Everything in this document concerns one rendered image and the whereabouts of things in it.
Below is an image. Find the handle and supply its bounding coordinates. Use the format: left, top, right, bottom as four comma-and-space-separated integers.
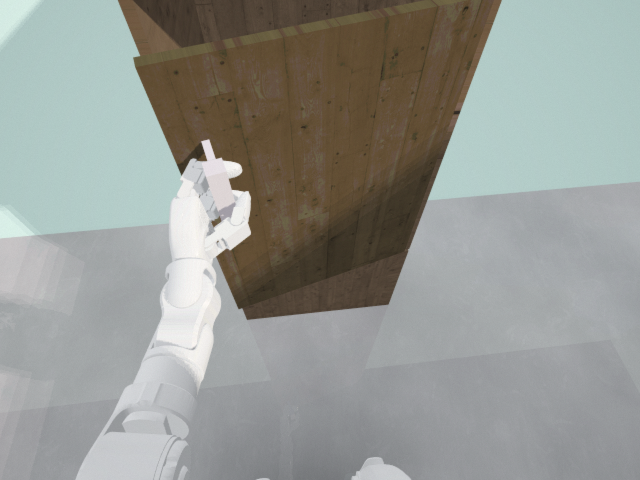
201, 140, 236, 221

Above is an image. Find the right robot shin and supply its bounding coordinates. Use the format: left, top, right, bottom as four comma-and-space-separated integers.
360, 457, 384, 472

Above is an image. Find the robot left hand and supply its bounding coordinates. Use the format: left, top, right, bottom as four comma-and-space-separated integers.
169, 158, 251, 265

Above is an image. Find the robot left upper arm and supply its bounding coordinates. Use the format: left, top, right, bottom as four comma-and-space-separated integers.
79, 432, 191, 480

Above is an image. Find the left robot forearm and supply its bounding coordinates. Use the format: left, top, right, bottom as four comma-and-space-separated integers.
76, 258, 221, 480

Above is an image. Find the cupboard door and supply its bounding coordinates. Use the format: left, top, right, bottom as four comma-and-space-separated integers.
133, 0, 494, 309

